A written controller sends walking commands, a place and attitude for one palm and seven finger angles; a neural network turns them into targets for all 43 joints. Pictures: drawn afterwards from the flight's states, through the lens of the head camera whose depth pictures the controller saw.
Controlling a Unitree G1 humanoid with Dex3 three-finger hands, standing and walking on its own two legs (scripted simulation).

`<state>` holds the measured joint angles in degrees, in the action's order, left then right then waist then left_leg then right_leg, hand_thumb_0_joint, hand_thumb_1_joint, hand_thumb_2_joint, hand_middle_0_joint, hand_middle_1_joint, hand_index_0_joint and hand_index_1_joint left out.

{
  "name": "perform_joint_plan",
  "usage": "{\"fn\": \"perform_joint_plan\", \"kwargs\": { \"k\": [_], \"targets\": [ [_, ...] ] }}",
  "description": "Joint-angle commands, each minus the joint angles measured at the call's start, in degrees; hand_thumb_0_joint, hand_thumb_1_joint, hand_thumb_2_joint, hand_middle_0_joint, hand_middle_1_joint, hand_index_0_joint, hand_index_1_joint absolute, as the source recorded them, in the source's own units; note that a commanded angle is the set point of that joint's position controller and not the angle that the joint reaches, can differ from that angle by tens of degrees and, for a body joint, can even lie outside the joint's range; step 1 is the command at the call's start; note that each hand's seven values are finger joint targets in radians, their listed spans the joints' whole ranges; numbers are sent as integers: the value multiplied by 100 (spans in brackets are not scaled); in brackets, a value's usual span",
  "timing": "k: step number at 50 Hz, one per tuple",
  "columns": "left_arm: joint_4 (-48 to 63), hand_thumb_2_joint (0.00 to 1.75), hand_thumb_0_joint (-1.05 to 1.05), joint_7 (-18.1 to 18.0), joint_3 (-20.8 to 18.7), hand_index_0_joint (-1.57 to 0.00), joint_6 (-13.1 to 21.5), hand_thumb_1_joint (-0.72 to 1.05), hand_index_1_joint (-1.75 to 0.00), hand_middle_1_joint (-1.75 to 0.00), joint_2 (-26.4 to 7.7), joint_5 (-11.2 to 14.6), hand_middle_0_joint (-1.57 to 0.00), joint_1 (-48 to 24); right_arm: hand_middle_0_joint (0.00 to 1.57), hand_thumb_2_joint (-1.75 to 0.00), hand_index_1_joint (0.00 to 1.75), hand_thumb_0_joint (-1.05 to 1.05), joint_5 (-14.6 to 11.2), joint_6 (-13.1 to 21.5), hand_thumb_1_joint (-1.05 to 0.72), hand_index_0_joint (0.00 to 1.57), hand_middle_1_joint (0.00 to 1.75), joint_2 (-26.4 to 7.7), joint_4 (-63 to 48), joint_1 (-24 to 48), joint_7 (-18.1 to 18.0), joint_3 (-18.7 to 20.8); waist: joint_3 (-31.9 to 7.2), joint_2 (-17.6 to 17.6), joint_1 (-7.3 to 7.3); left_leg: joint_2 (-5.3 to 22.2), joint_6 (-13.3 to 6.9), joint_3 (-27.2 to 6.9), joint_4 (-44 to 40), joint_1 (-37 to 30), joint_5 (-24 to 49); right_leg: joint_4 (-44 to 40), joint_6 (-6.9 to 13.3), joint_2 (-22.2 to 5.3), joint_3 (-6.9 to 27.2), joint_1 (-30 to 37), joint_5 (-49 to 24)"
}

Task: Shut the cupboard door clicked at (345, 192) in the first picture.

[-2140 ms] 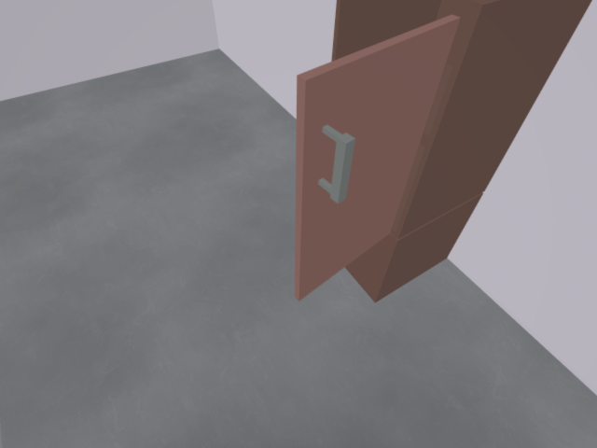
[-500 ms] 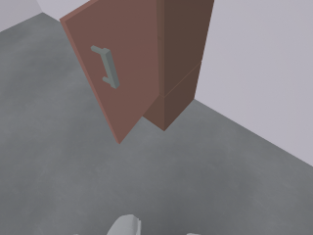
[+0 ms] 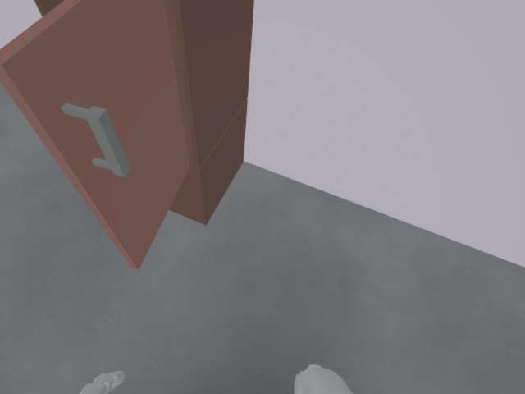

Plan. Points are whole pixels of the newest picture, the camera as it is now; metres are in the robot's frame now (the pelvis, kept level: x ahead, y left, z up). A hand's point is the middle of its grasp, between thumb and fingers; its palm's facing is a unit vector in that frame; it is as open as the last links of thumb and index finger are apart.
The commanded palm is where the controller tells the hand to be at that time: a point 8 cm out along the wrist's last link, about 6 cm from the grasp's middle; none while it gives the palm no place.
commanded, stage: walk around to get in front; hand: left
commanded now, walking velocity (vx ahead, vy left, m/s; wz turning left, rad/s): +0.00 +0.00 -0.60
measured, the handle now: (98, 142) +0.42 +0.29 +0.09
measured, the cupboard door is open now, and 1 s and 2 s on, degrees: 98 98 98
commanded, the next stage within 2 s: none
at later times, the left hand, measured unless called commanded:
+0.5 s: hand (179, 369) +0.16 +0.15 -0.18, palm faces -0.31 -0.93 -0.20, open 7.4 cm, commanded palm none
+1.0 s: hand (234, 312) +0.26 +0.06 -0.17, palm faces -0.58 -0.77 -0.25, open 7.4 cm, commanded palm none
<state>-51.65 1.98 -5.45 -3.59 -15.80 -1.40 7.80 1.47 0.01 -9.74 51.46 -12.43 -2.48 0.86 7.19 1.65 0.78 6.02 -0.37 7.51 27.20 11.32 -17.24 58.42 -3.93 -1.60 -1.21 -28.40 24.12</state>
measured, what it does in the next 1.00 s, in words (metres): steps on the spot, turning right: right foot, then left foot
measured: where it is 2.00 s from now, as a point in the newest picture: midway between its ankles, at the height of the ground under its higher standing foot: outside the picture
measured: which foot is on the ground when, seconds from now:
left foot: down 0.00-0.16, up 0.18-0.52, down 0.54-0.96, up 0.98-1.00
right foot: up 0.00-0.14, down 0.16-0.54, up 0.56-0.94, down 0.96-1.00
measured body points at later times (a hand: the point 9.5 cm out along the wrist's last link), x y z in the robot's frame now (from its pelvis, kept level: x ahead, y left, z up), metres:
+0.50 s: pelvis +0.02 -0.01 -0.01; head +0.09 -0.02 +0.43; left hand +0.18 +0.20 -0.16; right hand +0.03 -0.29 -0.14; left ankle +0.06 +0.11 -0.72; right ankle +0.00 -0.14 -0.74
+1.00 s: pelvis +0.04 -0.03 -0.02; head +0.08 -0.07 +0.42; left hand +0.29 +0.10 -0.15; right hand -0.10 -0.25 -0.18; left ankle +0.06 +0.11 -0.72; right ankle -0.01 -0.12 -0.75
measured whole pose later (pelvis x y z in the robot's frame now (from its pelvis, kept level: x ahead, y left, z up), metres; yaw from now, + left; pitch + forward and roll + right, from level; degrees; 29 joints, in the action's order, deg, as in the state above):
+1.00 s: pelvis +0.04 -0.03 -0.02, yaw -37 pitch +1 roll +0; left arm -50.8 1.5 -3.9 -0.9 -13.0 -1.4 6.7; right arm 0.7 -2.2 -13.2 53.6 -16.2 -1.2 2.8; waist 6.0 -2.1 -1.4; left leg 8.8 3.4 10.1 48.9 16.7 -29.6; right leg 36.1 1.9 -0.3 -4.4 -19.0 16.8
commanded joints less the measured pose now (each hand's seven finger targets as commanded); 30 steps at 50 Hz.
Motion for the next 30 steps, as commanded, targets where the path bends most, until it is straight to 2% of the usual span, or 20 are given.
{"fn": "perform_joint_plan", "kwargs": {
  "k": [1,4,6,7,8,9,10,11,13,14,16,17,22,24,25,26,27,28,29,30],
  "targets": [
    [550,90,0,39,62,-20,145,90,-30,-30,17,4,-20,-397,20,-90,30,0,25,67,-90,20,30,-1260,-164,-609,-30,417,-870,-1435,-361,1187,-615,-312,-290,-1055,3987,-1093,114,30,-376,80,-126],
    [515,90,0,20,52,-20,193,90,-30,-30,-66,16,-20,-230,20,-90,30,0,28,41,-90,20,30,-1370,-179,-513,11,461,-966,-1405,-255,1339,-522,-282,-4,-894,3873,-1966,304,111,-432,730,-184],
    [344,90,0,-16,-8,-20,250,90,-30,-30,-266,5,-20,377,20,-90,30,0,-37,23,-90,20,30,-1413,-234,-305,50,475,-1126,-953,158,1144,-164,-10,886,-244,3417,-3133,466,133,-428,1998,-1430],
    [199,90,0,-94,-116,-20,321,90,-30,-30,-784,-46,-20,940,20,-90,30,0,-123,4,-90,20,30,-1159,-346,-283,98,438,-1522,359,411,703,184,441,2134,813,1976,-3575,821,-858,758,3245,-3010],
    [88,90,0,-195,-270,-20,372,90,-30,-30,-1434,-32,-20,1310,20,-90,30,0,-111,-35,-90,20,30,-750,-683,97,129,312,-1469,1809,577,-216,472,301,3712,2249,-1953,-3621,1586,-2261,2680,3561,-5574],
    [48,90,0,-285,-232,-20,342,90,-30,-30,-1389,48,-20,1288,20,-90,30,0,-100,-144,-90,20,30,-945,-610,106,56,317,-1438,1491,532,-68,398,-717,4159,2350,-2082,-3577,1878,-2265,2440,3269,-5153],
    [159,90,0,-316,-184,-20,281,90,-30,-30,-1126,44,-20,923,20,-90,30,0,-99,-154,-90,20,30,-825,-594,300,87,340,-793,983,415,42,372,-779,4241,2635,-1605,-3669,1804,-1890,2028,2841,-4161],
    [278,90,0,-341,-165,-20,267,90,-30,-30,-988,16,-20,555,20,-90,30,0,-81,-180,-90,20,30,-856,-499,220,95,350,-845,1406,205,81,431,-783,4257,2570,-1253,-3738,1624,-1523,2078,2549,-3416],
    [442,90,0,-344,-75,-20,271,90,-30,-30,-780,17,-20,98,20,-90,30,0,-64,-212,-90,20,30,-913,-331,43,139,392,-923,977,-30,20,472,-778,4074,2021,-681,-3791,1387,-1192,1584,2029,-2776],
    [480,90,0,-326,-71,-20,287,90,-30,-30,-804,4,-20,54,20,-90,30,0,-58,-231,-90,20,30,-876,-287,-20,155,382,-917,722,-96,-72,482,-715,3921,1807,-593,-3849,1365,-1123,1572,1722,-2530],
    [481,90,0,-283,-73,-20,298,90,-30,-30,-869,-10,-20,48,20,-90,30,0,-50,-244,-90,20,30,-804,-276,-35,168,389,-830,519,-147,-207,490,-650,3496,1643,-500,-3900,1337,-996,1581,1538,-2176],
    [459,90,0,-263,-76,-20,295,90,-30,-30,-879,-7,-20,129,20,-90,30,0,-53,-234,-90,20,30,-802,-292,51,167,386,-812,493,-77,-270,489,-625,3269,1594,-510,-3906,1348,-967,1683,1546,-2093],
    [441,90,0,-225,-131,-20,258,90,-30,-30,-915,-30,-20,199,20,-90,30,0,-115,-92,-90,20,30,-768,-382,83,103,375,-862,820,-32,-498,406,-575,1762,1021,-760,-3663,1429,-947,2144,1500,-2472],
    [447,90,0,-225,-135,-20,234,90,-30,-30,-860,4,-20,39,20,-90,30,0,-130,-27,-90,20,30,-774,-259,-294,60,365,-961,774,-239,-574,379,-547,788,364,-221,-3351,1219,-782,2146,1261,-2641],
    [477,90,0,-227,-110,-20,213,90,-30,-30,-743,42,-20,-78,20,-90,30,0,-132,27,-90,20,30,-847,-179,-585,33,369,-1075,675,-403,-472,341,-598,15,-359,287,-3053,967,-596,1990,857,-2431],
    [556,90,0,-212,-44,-20,193,90,-30,-30,-395,96,-20,33,20,-90,30,0,-89,101,-90,20,30,-1268,-136,-711,-8,427,-1192,-491,-413,501,17,-1680,-782,-1069,394,-2337,629,27,1528,17,-1372],
    [652,90,0,-161,14,-20,189,90,-30,-30,-103,122,-20,155,20,-90,30,0,-9,122,-90,20,30,-1789,-245,-777,-27,519,-1240,-2200,-379,2084,-651,-3188,-1178,-1300,1485,-808,235,639,456,-711,1154],
    [682,90,0,-168,7,-20,173,90,-30,-30,-350,36,-20,-94,20,-90,30,0,17,79,-90,20,30,-1758,-292,-785,-39,489,-1114,-1511,-461,2404,-1043,-3124,-989,-843,1984,214,226,251,633,-618,1260],
    [677,90,0,-127,-48,-20,170,90,-30,-30,-337,-2,-20,-76,20,-90,30,0,69,102,-90,20,30,-1566,-372,-521,-62,421,-966,-1151,-307,2165,-1091,-2729,-1061,-498,2243,757,171,172,592,-630,942],
    [528,90,0,-95,-89,-20,179,90,-30,-30,-302,-45,-20,-66,20,-90,30,0,69,128,-90,20,30,-1310,-389,-271,-71,368,-820,-1280,-155,1693,-872,-2155,-853,-457,3002,993,115,128,538,-661,611]
  ]
}}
